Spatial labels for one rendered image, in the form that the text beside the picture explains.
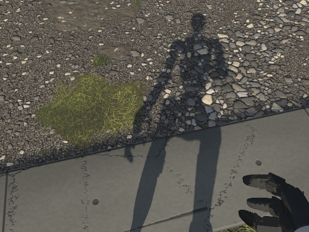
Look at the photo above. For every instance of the right robot hand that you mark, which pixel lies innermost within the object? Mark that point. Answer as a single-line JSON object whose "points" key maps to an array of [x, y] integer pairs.
{"points": [[289, 213]]}

